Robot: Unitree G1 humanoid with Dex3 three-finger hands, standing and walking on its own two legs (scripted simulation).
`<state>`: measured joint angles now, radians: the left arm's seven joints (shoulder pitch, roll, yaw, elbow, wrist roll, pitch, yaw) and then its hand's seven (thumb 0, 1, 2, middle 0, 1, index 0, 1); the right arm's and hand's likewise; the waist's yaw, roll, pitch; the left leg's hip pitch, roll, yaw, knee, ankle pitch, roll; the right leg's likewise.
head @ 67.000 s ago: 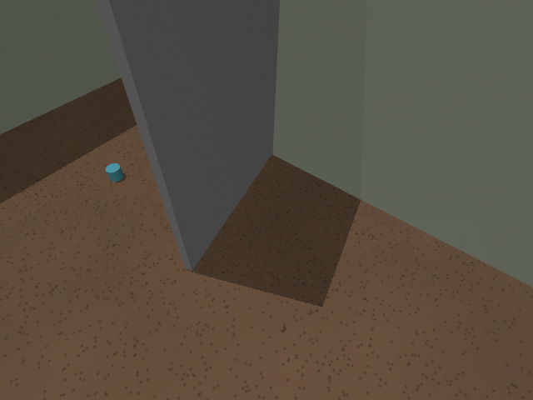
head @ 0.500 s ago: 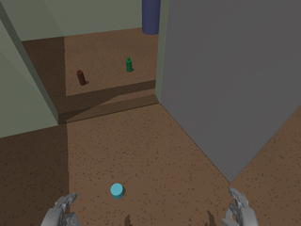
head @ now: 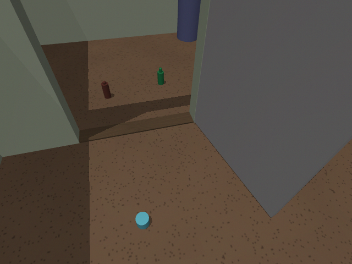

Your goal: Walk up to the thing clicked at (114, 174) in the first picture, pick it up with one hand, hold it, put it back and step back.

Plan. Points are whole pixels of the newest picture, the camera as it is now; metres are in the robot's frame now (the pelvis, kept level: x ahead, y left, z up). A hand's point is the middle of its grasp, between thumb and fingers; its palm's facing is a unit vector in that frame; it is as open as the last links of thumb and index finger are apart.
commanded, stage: stand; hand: left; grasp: from above
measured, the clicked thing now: (142, 220) +0.47 +0.18 -0.73
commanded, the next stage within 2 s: none
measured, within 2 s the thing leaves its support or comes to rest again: neither
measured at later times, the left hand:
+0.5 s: hand out of the picture +0.03 +0.24 -0.15, palm faces +0.03 -0.94 -0.34, open 7.4 cm
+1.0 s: hand out of the picture +0.06 +0.23 -0.14, palm faces +0.00 -0.94 -0.33, open 7.4 cm
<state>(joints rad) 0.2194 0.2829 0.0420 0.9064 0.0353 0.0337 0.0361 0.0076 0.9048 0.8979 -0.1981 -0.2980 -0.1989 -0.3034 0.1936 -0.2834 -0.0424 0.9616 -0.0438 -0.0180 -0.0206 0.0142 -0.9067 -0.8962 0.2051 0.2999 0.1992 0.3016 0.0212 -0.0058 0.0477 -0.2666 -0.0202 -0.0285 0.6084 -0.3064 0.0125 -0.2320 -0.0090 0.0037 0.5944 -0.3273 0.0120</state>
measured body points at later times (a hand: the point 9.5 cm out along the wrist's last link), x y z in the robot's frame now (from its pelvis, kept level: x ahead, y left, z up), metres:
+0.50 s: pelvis -0.01 +0.00 +0.02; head -0.02 -0.01 +0.47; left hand +0.03 +0.29 -0.12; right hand +0.06 -0.29 -0.13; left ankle +0.01 +0.11 -0.73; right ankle +0.00 -0.13 -0.73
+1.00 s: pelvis +0.00 -0.01 +0.02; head +0.01 -0.01 +0.47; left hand +0.06 +0.28 -0.12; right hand +0.06 -0.30 -0.12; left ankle +0.01 +0.11 -0.73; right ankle +0.00 -0.13 -0.73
